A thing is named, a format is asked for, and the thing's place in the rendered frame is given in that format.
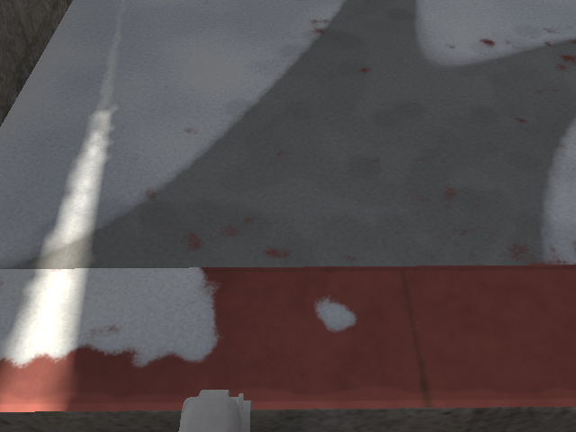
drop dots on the robot left shin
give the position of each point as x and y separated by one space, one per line
185 403

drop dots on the left robot thigh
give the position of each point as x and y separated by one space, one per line
216 411

